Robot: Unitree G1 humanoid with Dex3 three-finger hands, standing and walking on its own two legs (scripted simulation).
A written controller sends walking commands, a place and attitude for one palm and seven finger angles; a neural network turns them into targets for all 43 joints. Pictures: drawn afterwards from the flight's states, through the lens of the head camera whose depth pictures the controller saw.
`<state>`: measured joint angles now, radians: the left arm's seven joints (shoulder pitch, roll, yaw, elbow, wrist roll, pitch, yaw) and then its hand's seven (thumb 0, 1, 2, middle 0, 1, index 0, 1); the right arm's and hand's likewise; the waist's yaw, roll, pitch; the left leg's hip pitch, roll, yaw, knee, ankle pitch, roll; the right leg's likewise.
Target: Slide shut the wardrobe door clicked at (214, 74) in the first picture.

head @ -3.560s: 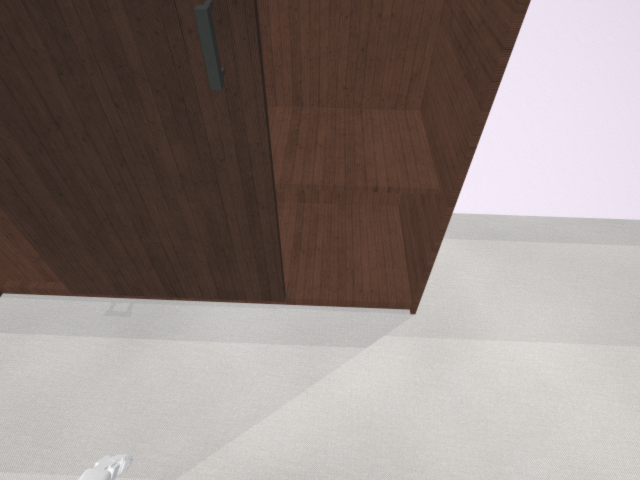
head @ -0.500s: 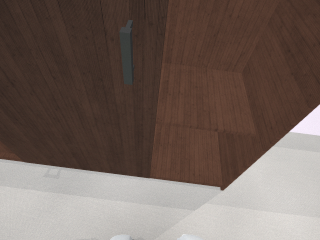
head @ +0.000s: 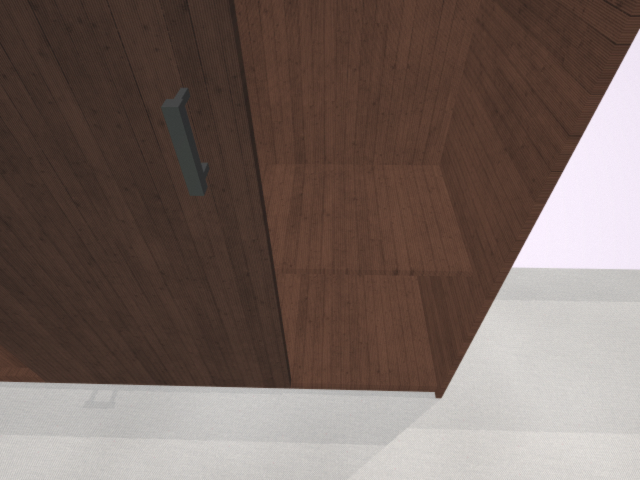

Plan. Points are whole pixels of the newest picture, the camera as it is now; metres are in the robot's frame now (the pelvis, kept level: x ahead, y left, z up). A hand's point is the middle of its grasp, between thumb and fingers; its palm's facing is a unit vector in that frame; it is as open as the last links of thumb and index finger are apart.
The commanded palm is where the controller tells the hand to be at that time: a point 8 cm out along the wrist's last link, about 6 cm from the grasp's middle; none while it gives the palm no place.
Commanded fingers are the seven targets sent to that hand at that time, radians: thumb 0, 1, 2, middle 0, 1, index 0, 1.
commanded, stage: come to a stop and stand still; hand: left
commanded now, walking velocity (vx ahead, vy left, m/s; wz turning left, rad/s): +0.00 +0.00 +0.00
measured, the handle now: (190, 143) +0.51 +0.20 +0.18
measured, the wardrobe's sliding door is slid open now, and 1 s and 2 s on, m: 0.46 0.46 0.46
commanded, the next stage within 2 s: look again from close up in 0.74 s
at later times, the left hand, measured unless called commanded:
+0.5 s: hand out of the picture -0.01 +0.16 -0.18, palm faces +0.08 -0.98 -0.18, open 7.4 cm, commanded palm none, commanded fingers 0.00 0.90 0.90 -0.20 -0.30 -0.20 -0.30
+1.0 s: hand out of the picture +0.03 +0.22 -0.18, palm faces +0.00 -0.97 -0.23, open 7.4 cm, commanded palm none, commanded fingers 0.00 0.90 0.90 -0.20 -0.30 -0.20 -0.30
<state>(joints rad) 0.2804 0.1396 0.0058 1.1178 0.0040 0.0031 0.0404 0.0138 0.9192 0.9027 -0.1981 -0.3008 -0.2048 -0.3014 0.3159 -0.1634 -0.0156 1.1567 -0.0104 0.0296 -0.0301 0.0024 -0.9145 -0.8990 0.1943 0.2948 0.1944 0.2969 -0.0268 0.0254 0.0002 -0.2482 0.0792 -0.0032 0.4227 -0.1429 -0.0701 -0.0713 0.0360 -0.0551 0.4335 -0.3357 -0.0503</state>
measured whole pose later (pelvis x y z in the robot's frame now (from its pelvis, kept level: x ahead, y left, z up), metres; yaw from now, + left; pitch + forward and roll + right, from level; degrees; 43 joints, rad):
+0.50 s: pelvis +0.03 +0.01 +0.00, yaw +0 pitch -1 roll +0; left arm 0.33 0.11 0.01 1.15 0.00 0.00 0.04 0.01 0.90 0.90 -0.20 -0.30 -0.20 -0.30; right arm 0.26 -0.14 0.00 1.16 -0.01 0.01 -0.06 0.01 -0.93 -0.90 0.20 0.30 0.20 0.30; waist 0.01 0.00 0.03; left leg -0.23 0.07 0.00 0.45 -0.19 -0.06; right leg -0.02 0.02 -0.06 0.40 -0.35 -0.04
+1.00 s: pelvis +0.02 +0.04 -0.01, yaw +0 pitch +1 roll -1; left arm 0.28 0.16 -0.01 1.06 0.01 -0.03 0.05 0.01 0.90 0.90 -0.20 -0.30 -0.20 -0.30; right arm 0.23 -0.19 -0.01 1.03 -0.01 0.00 -0.03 0.00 -0.92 -0.90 0.20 0.29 0.20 0.30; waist -0.01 0.03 0.05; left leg -0.32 0.05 0.01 0.56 -0.24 -0.02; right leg -0.10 0.00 -0.04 0.47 -0.38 0.00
